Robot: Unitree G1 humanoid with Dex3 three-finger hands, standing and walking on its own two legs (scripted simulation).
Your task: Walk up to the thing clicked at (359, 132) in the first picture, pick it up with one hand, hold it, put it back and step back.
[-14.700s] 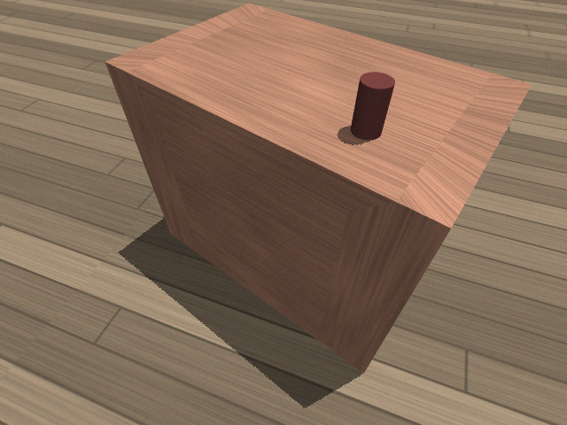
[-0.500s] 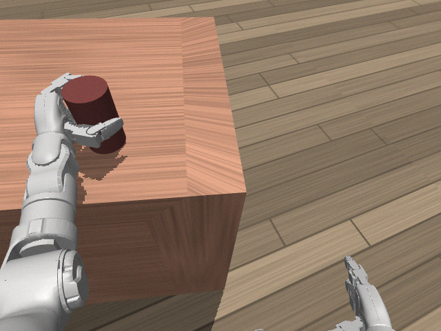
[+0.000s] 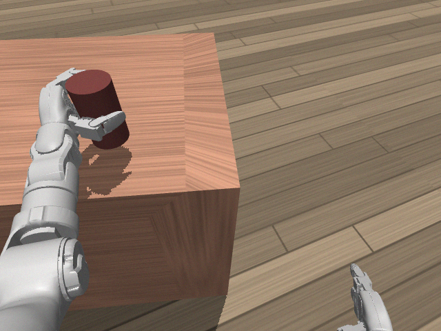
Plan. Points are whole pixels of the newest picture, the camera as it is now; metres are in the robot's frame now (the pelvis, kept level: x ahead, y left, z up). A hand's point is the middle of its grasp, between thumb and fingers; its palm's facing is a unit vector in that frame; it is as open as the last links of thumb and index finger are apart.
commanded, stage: settle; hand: left
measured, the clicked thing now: (100, 111) +0.47 +0.19 +0.16
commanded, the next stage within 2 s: lift in 0.22 s
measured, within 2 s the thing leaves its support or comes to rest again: neither
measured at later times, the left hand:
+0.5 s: hand (89, 94) +0.47 +0.19 +0.20, palm faces +0.16 -0.99 +0.00, open 10.2 cm
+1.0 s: hand (62, 69) +0.42 +0.19 +0.28, palm faces +0.16 -0.99 -0.02, open 10.2 cm
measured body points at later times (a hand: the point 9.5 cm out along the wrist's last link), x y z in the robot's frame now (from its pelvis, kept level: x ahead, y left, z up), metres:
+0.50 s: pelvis +0.00 +0.01 +0.01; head +0.01 +0.01 +0.46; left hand +0.45 +0.25 +0.20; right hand +0.15 -0.26 -0.05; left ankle +0.01 +0.12 -0.71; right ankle +0.01 -0.13 -0.71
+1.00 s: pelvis +0.01 +0.00 +0.02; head -0.01 -0.03 +0.47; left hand +0.40 +0.24 +0.28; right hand +0.18 -0.24 -0.05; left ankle +0.01 +0.12 -0.71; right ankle +0.01 -0.13 -0.71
